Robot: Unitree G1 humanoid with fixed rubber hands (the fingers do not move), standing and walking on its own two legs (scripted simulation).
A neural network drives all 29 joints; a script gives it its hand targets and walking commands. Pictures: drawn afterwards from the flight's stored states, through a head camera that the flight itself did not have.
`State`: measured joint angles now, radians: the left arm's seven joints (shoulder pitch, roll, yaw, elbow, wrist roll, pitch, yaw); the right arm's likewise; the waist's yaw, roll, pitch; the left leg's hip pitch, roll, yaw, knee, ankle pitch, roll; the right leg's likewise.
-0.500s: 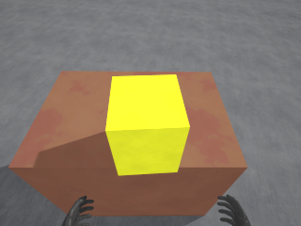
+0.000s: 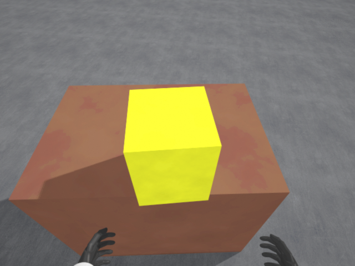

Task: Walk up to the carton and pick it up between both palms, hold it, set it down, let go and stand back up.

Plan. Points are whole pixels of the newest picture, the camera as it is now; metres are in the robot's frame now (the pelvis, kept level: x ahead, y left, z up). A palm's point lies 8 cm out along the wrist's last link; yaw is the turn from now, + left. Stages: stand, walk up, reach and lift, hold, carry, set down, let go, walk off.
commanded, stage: let go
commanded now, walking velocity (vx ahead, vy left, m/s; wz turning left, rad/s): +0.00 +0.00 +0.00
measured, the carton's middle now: (170, 147) +0.43 +0.05 +0.01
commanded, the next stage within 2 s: stand in 0.22 s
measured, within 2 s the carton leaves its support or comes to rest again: neither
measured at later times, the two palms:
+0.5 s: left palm out of the picture +0.10 +0.27 -0.10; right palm out of the picture +0.10 -0.23 -0.12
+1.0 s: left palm out of the picture -0.08 +0.24 -0.15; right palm out of the picture +0.04 -0.22 -0.14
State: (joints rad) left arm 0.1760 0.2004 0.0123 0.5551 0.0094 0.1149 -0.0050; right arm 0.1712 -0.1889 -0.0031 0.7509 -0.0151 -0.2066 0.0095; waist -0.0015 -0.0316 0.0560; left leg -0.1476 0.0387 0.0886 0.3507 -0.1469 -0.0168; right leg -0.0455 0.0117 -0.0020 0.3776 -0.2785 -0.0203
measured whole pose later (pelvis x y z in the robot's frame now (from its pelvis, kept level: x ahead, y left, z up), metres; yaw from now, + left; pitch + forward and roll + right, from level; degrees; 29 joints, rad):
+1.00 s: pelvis -0.01 +0.00 -0.01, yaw +10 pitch +0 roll -1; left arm 0.44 0.20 0.06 0.94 0.03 0.01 0.03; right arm 0.38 -0.15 -0.05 0.92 -0.03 0.01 0.00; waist 0.02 0.00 -0.04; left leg -0.35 -0.01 -0.08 0.53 -0.18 -0.01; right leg -0.14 -0.02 -0.17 0.48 -0.34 -0.02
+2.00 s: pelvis +0.00 -0.02 -0.01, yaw +11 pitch -2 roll +0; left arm 0.40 0.10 0.03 1.14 0.02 0.00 0.05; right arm 0.33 -0.08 0.00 1.13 -0.02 0.02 -0.05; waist 0.01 0.00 0.02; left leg -0.30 0.00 -0.11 0.52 -0.19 -0.04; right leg -0.08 0.00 -0.20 0.47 -0.36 -0.05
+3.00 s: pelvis +0.01 -0.02 -0.01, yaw +11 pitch -1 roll +0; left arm 0.39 0.12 0.03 1.11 0.02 0.01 0.06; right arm 0.28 -0.11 -0.01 1.12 -0.01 0.03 -0.05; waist 0.02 -0.01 0.03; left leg -0.30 -0.01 -0.11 0.54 -0.22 -0.04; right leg -0.08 -0.01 -0.20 0.50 -0.39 -0.05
